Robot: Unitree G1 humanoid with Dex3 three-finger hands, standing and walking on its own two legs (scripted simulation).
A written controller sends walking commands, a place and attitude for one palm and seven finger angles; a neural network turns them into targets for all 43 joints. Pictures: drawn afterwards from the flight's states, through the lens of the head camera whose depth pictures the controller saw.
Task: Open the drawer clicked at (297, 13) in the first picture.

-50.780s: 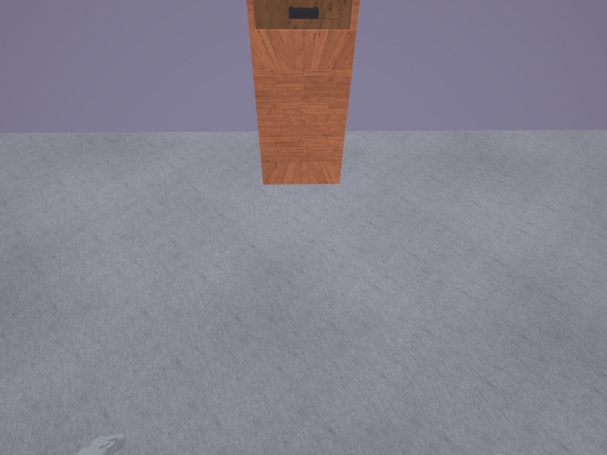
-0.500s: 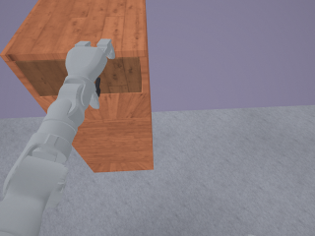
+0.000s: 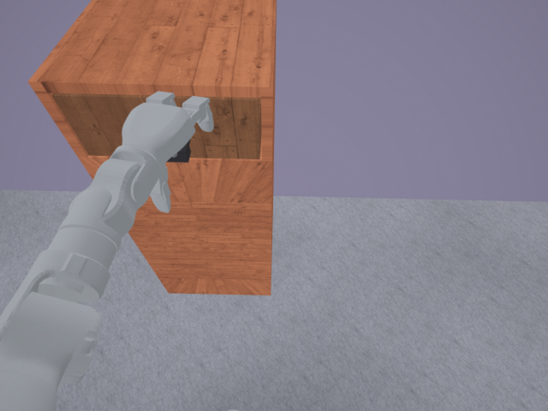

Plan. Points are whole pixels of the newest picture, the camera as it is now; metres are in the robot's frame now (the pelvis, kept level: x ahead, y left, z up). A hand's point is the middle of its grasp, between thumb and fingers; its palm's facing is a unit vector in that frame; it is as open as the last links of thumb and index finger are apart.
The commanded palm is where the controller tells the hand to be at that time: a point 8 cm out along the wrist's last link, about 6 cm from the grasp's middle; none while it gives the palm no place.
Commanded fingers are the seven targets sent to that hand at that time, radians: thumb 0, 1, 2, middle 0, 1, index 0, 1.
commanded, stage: move the hooked fingers above the handle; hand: left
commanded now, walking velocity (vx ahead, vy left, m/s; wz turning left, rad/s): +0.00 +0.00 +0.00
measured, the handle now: (161, 142) +0.54 +0.21 +0.06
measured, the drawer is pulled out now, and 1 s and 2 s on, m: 0.00 0.00 0.00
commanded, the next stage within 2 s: none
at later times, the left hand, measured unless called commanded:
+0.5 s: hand (139, 160) +0.46 +0.23 +0.09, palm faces -0.20 +0.01 -0.98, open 13.7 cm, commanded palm +0.46 +0.22 +0.17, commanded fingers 0.00 -0.50 0.30 -0.30 -1.20 -0.30 -1.20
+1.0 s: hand (155, 128) +0.49 +0.19 +0.13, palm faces -0.08 -0.01 -1.00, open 13.5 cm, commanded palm +0.47 +0.20 +0.17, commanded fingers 0.00 -0.50 0.30 -0.30 -1.20 -0.30 -1.20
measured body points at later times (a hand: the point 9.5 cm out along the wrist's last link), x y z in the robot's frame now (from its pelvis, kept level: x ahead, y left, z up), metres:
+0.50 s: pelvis +0.00 -0.01 +0.00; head +0.05 -0.02 +0.45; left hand +0.47 +0.22 +0.14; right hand +0.03 -0.28 -0.12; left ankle +0.02 +0.10 -0.72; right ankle -0.03 -0.11 -0.72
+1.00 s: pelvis +0.00 +0.01 +0.00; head +0.03 -0.01 +0.45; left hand +0.49 +0.19 +0.19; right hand +0.07 -0.24 -0.13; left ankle +0.02 +0.10 -0.72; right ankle -0.03 -0.11 -0.72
